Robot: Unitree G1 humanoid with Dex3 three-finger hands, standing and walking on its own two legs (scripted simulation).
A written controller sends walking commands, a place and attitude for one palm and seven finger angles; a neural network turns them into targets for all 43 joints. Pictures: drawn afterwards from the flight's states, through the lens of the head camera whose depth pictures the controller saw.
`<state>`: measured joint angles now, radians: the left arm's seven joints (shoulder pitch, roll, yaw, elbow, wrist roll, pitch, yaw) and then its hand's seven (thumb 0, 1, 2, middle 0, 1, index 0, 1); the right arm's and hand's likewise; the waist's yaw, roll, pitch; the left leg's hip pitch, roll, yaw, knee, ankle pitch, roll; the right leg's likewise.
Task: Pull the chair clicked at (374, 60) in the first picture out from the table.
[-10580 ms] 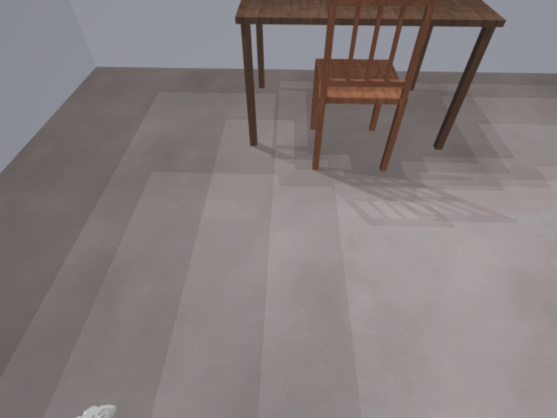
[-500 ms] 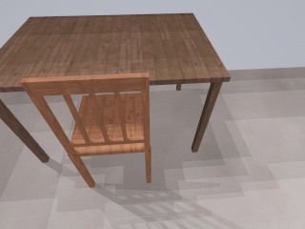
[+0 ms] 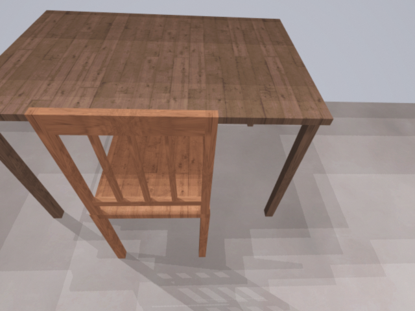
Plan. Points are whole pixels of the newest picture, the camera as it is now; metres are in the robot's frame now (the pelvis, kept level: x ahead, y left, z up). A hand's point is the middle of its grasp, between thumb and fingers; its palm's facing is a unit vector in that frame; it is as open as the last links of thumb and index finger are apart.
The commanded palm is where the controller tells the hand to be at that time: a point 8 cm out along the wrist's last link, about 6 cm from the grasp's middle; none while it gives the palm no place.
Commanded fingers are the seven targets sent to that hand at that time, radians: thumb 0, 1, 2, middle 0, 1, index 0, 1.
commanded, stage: come to a stop and stand still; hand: left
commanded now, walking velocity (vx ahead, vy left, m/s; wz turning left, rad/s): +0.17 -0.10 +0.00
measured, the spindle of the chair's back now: (140, 171) +0.48 +0.20 -0.09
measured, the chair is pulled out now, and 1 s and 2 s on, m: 0.00 0.00 0.00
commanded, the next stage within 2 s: look again from close up in 1.06 s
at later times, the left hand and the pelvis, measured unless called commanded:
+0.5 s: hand out of the picture +0.12 +0.18 -0.19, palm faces +0.10 -0.98 -0.19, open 7.3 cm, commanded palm none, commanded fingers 0.00 0.90 0.90 -0.20 -0.30 -0.20 -0.30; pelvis +0.03 +0.00 -0.02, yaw +4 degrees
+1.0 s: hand out of the picture -0.05 +0.16 -0.16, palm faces +0.07 -0.98 -0.18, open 7.4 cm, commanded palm none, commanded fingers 0.00 0.90 0.90 -0.20 -0.30 -0.20 -0.30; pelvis +0.01 +0.01 +0.01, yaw +2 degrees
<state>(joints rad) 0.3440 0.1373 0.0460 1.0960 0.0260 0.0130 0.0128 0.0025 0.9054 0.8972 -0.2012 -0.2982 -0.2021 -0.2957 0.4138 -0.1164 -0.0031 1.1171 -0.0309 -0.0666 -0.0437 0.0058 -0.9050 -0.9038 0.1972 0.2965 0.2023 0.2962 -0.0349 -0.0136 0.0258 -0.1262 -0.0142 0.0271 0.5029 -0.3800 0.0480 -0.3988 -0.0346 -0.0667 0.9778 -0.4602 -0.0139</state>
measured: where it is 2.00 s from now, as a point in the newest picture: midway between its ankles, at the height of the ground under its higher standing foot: outside the picture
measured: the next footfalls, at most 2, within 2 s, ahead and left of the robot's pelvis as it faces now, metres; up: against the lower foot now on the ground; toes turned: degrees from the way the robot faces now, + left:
right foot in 0.20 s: +0.17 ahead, -0.16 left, +0.00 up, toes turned -1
left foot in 0.48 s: +0.10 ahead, +0.11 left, +0.00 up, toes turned +8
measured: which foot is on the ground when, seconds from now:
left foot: down 0.00-0.20, up 0.22-0.46, down 0.48-1.00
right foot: up 0.00-0.18, down 0.20-0.50, up 0.52-0.78, down 0.80-1.00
